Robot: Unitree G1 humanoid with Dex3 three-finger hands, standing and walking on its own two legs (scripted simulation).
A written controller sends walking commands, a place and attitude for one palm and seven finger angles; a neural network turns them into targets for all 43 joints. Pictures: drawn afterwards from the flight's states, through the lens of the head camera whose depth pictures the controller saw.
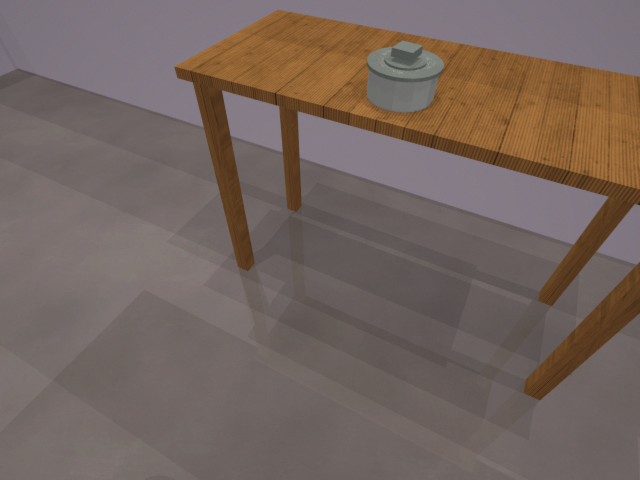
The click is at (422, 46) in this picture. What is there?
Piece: lid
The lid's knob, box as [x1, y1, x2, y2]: [391, 40, 422, 61]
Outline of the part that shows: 391,50 392,56 411,61 421,53 422,45 402,40 393,46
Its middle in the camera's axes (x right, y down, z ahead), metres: +0.18 -0.39 +0.81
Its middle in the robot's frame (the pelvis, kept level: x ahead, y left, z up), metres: +0.89 -0.13 +0.15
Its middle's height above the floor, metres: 0.93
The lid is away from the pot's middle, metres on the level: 0.00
